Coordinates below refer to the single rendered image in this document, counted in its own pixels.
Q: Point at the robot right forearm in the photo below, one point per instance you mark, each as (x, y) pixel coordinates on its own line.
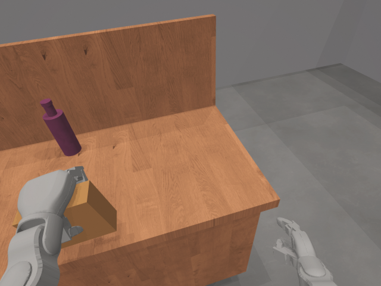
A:
(312, 272)

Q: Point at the robot left hand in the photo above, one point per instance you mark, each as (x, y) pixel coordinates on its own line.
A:
(51, 193)

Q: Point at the table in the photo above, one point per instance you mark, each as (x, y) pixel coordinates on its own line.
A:
(141, 101)

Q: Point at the sponge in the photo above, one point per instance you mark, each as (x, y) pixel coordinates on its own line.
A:
(89, 209)

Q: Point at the robot right hand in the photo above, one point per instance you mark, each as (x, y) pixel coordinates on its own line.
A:
(288, 252)

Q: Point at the robot left forearm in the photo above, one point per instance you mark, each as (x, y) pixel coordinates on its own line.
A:
(33, 252)

